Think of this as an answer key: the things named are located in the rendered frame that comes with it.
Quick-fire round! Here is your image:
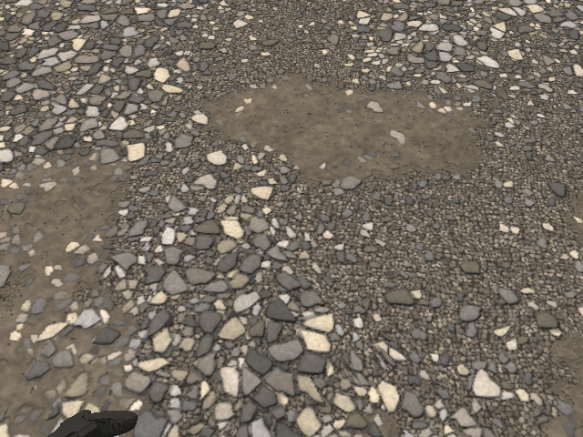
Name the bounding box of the robot left hand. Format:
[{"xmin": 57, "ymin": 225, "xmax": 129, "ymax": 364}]
[{"xmin": 47, "ymin": 410, "xmax": 138, "ymax": 437}]

